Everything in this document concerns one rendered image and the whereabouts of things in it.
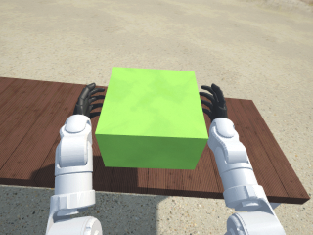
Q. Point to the robot left forearm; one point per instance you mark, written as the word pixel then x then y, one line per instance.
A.
pixel 73 191

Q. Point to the table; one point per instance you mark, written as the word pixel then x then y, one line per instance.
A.
pixel 32 112

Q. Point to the robot right forearm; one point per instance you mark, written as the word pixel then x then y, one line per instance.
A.
pixel 241 190

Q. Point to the carton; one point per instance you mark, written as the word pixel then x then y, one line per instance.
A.
pixel 151 119

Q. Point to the robot left upper arm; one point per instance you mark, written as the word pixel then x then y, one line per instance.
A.
pixel 86 225

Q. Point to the robot right hand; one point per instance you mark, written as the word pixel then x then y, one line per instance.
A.
pixel 218 108

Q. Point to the robot left hand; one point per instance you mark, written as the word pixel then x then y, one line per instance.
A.
pixel 83 105

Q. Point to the robot right upper arm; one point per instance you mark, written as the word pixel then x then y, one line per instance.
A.
pixel 253 223

